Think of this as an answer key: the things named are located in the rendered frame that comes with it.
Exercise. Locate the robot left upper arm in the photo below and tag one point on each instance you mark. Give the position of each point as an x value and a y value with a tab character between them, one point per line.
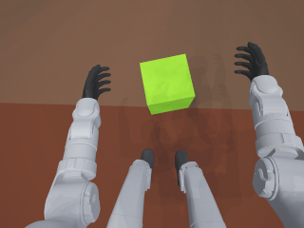
71	205

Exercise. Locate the robot right upper arm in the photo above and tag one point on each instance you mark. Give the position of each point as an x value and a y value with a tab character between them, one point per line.
281	182

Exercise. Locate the right robot forearm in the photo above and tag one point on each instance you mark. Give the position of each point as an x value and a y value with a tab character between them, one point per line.
275	134

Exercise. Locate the left robot hand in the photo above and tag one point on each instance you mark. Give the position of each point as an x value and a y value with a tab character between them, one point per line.
92	84

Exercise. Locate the right robot hand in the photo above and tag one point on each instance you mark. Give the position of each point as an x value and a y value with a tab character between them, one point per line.
257	65

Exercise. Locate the carton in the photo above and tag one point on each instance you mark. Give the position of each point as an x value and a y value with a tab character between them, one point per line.
167	84

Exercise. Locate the left robot shin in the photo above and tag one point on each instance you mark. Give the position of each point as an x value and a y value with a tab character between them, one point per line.
139	162

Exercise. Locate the robot left foot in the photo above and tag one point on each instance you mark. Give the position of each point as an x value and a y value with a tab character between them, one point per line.
148	156

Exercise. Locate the left robot forearm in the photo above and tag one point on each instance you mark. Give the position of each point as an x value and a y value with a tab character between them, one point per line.
78	163

